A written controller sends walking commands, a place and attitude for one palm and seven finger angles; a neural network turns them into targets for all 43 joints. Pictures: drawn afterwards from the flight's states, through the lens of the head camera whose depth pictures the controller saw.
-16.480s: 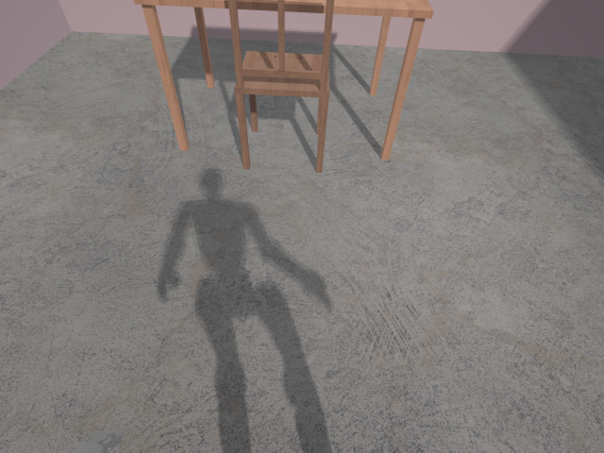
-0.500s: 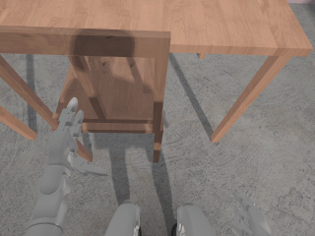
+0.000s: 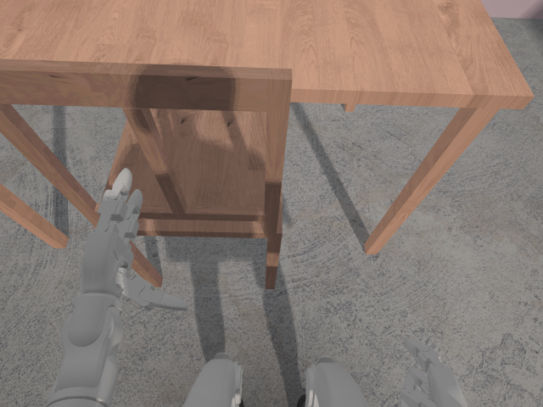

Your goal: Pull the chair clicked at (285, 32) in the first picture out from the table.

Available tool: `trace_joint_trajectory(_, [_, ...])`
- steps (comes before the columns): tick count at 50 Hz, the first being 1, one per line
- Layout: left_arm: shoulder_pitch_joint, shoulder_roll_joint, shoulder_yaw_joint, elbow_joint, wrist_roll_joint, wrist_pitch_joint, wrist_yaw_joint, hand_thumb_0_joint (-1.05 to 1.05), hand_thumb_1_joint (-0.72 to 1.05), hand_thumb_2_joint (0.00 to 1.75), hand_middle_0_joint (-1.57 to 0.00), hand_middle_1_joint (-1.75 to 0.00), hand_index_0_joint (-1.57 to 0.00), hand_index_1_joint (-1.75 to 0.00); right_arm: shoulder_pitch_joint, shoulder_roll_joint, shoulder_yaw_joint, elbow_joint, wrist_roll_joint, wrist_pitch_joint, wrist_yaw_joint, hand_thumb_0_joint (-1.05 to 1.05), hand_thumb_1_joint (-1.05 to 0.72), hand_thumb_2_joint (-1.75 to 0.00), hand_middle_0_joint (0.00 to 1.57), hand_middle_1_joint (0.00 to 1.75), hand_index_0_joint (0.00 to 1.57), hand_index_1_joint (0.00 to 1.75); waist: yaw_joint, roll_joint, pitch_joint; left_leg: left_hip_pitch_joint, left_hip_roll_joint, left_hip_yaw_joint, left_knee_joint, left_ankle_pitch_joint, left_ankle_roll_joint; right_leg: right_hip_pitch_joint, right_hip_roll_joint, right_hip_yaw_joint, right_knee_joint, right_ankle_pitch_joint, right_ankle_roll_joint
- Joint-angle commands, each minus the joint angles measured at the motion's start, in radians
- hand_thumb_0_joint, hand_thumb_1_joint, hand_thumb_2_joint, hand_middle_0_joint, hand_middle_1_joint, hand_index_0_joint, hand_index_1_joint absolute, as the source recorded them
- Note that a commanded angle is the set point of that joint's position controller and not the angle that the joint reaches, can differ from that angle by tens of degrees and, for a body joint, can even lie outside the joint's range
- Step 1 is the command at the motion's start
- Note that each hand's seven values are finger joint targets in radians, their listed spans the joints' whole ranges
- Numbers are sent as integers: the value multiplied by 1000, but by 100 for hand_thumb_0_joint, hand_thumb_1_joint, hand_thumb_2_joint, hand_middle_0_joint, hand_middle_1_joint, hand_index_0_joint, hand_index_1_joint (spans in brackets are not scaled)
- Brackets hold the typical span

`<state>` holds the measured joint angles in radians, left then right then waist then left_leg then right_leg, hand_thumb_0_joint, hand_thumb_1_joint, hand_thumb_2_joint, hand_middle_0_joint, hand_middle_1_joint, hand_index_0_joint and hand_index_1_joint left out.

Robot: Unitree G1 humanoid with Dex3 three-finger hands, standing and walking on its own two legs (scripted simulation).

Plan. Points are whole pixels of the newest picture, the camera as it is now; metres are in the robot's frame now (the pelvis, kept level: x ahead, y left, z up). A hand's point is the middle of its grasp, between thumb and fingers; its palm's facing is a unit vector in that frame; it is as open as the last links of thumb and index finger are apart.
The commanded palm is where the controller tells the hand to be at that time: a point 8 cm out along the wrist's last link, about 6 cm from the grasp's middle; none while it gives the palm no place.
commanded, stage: aim the fingers beside a spindle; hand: left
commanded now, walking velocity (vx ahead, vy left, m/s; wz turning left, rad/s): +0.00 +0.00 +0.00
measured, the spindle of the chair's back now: (162, 168) +0.47 +0.20 +0.01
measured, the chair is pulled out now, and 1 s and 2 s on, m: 0.00 0.00 0.00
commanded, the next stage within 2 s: push the fingers through the gap in 0.30 s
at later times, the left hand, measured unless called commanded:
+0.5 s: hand (149, 263) +0.31 +0.19 +0.01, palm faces +0.02 -1.00 -0.04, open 16.9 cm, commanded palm +0.30 +0.23 +0.02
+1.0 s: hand (162, 219) +0.38 +0.18 +0.02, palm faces +0.01 -1.00 -0.04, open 16.9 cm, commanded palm +0.36 +0.23 +0.02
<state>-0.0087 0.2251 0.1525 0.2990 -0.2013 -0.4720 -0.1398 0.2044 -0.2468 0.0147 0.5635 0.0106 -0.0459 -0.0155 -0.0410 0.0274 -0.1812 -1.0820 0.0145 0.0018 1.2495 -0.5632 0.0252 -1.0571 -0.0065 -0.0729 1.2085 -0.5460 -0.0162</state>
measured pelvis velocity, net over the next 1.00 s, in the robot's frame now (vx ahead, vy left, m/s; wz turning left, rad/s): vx -0.01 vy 0.00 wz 0.00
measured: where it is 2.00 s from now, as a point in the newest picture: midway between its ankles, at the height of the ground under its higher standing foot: outside the picture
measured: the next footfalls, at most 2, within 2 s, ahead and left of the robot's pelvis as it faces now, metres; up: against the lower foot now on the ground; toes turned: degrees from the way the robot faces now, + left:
none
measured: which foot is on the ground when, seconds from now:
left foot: down 0.00-1.00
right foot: down 0.00-1.00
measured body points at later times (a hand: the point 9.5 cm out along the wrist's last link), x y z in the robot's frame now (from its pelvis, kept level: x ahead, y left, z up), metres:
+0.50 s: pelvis -0.01 +0.00 -0.01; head +0.11 +0.01 +0.43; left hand +0.30 +0.24 +0.01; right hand +0.15 -0.25 -0.11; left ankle +0.01 +0.10 -0.63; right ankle +0.01 -0.11 -0.63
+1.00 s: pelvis -0.01 +0.00 -0.01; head +0.11 +0.02 +0.43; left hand +0.37 +0.23 +0.02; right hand +0.11 -0.25 -0.12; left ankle +0.01 +0.10 -0.63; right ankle +0.01 -0.11 -0.63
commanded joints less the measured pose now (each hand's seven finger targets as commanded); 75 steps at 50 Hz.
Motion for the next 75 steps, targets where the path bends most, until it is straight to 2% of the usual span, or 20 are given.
trace_joint_trajectory(1, [-178, 124, 70, -54, -8, -45, -15, 0, -50, 30, -6, -8, -6, -8, 3, -149, -62, -115, 2, -38, -7, 0, -90, -90, 20, 30, 20, 30, -22, -17, -250, 134, -17, -37, -131, 233, -3, 179, 17, 41, -138, 218, -10])
trace_joint_trajectory(4, [-245, 103, 10, -175, -25, -65, -58, 0, -50, 30, -6, -8, -6, -8, -1, -146, -65, -132, 4, -50, -13, 0, -90, -90, 20, 30, 20, 30, -21, 44, -358, 225, -14, -36, -132, 296, -1, 212, 13, 50, -139, 272, -12])
trace_joint_trajectory(7, [-230, 148, 28, -329, -41, -84, -62, 0, -50, 30, -6, -8, -6, -8, 10, -145, -70, -132, 0, -66, -20, 0, -90, -90, 20, 30, 20, 30, -1, 103, -483, 361, -4, -54, -138, 430, -7, 233, 13, 42, -129, 346, -15])
trace_joint_trajectory(10, [-170, 163, 62, -301, -39, -73, -32, 0, -50, 30, -6, -8, -6, -8, 10, -140, -66, -117, -2, -68, -21, 0, -90, -90, 20, 30, 20, 30, 2, 67, -435, 329, -3, -57, -144, 438, -9, 233, 13, 35, -128, 352, -10])
trace_joint_trajectory(14, [-100, 145, 109, -72, -20, -22, 0, 0, -50, 30, -6, -8, -6, -8, 1, -139, -63, -108, 0, -43, -10, 0, -90, -90, 20, 30, 20, 30, -7, -53, -275, 153, -14, -40, -138, 281, -6, 212, 18, 35, -136, 265, -2])
trace_joint_trajectory(16, [-97, 158, 133, -13, -21, -11, -7, 0, -50, 30, -6, -8, -6, -8, -2, -143, -62, -115, 2, -35, -7, 0, -90, -90, 20, 30, 20, 30, 2, -68, -254, 106, -20, -31, -132, 238, -4, 221, 17, 47, -143, 232, -4])
trace_joint_trajectory(20, [-185, 148, 77, -166, -32, -47, -51, 0, -50, 30, -6, -8, -6, -8, -7, -143, -64, -146, 6, -43, -9, 0, -90, -90, 20, 30, 20, 30, 3, 32, -346, 194, -16, -31, -141, 279, -3, 236, 15, 51, -142, 261, -12])
trace_joint_trajectory(24, [-331, 155, 35, -285, -35, -107, -58, 0, -50, 30, -6, -8, -6, -8, 6, -144, -63, -109, -3, -69, -26, 0, -90, -90, 20, 30, 20, 30, -33, 91, -411, 304, -4, -57, -122, 363, -4, 174, 17, 42, -124, 288, -12])
trace_joint_trajectory(26, [-351, 169, 57, -212, -31, -108, -47, 0, -50, 30, -6, -8, -6, -8, 16, -153, -62, -80, -7, -76, -31, 0, -90, -90, 20, 30, 20, 30, -52, 56, -366, 275, 0, -69, -112, 338, -3, 124, 21, 34, -120, 252, -11])
trace_joint_trajectory(30, [-357, 155, 74, -36, -15, -60, -35, 0, -50, 30, -6, -8, -6, -8, 10, -161, -62, -68, -5, -66, -29, 0, -90, -90, 20, 30, 20, 30, -39, 26, -317, 197, -8, -65, -119, 240, -8, 98, 17, 29, -116, 178, -10])
trace_joint_trajectory(37, [-373, 214, 130, -82, -15, -8, -22, 0, -50, 30, -6, -8, -6, -8, 26, -152, -61, -115, 2, -35, -18, 0, -90, -90, 20, 30, 20, 30, 9, 65, -467, 265, -10, -44, -143, 366, -12, 235, 15, 45, -122, 308, -13])
trace_joint_trajectory(40, [-424, 198, 117, -100, -18, -39, -4, 0, -50, 30, -6, -8, -6, -8, 40, -146, -60, -97, -2, -35, -17, 0, -90, -90, 20, 30, 20, 30, -16, 42, -455, 280, -4, -49, -135, 394, -11, 226, 21, 41, -123, 330, -8])
trace_joint_trajectory(43, [-478, 158, 75, -13, -2, -56, 1, 0, -50, 30, -6, -8, -6, -8, 52, -151, -60, -66, -5, -36, -14, 0, -90, -90, 20, 30, 20, 30, -54, 21, -369, 249, 1, -59, -129, 351, -12, 151, 22, 31, -121, 285, -6])
trace_joint_trajectory(46, [-484, 167, 83, 88, 12, -48, -7, 0, -50, 30, -6, -8, -6, -8, 66, -161, -62, -56, -5, -31, -12, 0, -90, -90, 20, 30, 20, 30, -52, 16, -329, 211, -4, -54, -133, 302, -11, 135, 21, 33, -130, 248, -10])
trace_joint_trajectory(50, [-579, 183, 88, 131, 20, -39, -23, 0, -50, 30, -6, -8, -6, -8, 77, -167, -65, -56, -2, -19, -13, 0, -90, -90, 20, 30, 20, 30, -52, 33, -352, 228, -5, -54, -134, 302, -11, 126, 18, 36, -131, 245, -13])
trace_joint_trajectory(52, [-625, 245, 137, 94, 20, -52, -17, 0, -50, 30, -6, -8, -6, -8, 85, -168, -66, -55, -6, -16, -14, 0, -90, -90, 20, 30, 20, 30, -34, 67, -424, 271, -3, -56, -133, 347, -15, 150, 18, 39, -120, 272, -15])
trace_joint_trajectory(56, [-640, 250, 148, 37, 11, -82, 5, 0, -50, 30, -6, -8, -6, -8, 94, -159, -65, -53, -13, -16, -9, 0, -90, -90, 20, 30, 20, 30, -28, 97, -514, 352, 1, -62, -126, 473, -22, 177, 21, 36, -107, 357, -14])
trace_joint_trajectory(63, [-647, 244, 161, 262, 33, -44, 1, 0, -50, 30, -6, -8, -6, -8, 112, -162, -61, -33, -9, 11, -2, 0, -90, -90, 20, 30, 20, 30, -60, -19, -377, 172, -8, -35, -123, 337, -5, 205, 21, 49, -129, 324, -4])
trace_joint_trajectory(70, [-790, 263, 150, 190, 19, -93, -41, 0, -50, 30, -6, -8, -6, -8, 123, -161, -63, -33, -11, 10, -3, 0, -90, -90, 20, 30, 20, 30, -62, 81, -476, 288, -2, -43, -115, 412, -10, 188, 24, 53, -126, 354, -11])
trace_joint_trajectory(75, [-876, 285, 164, 316, 36, -93, -33, 0, -50, 30, -6, -8, -6, -8, 142, -169, -60, 5, -15, 14, -8, 0, -90, -90, 20, 30, 20, 30, -94, 46, -409, 229, -2, -52, -101, 363, -6, 137, 24, 48, -121, 309, -6])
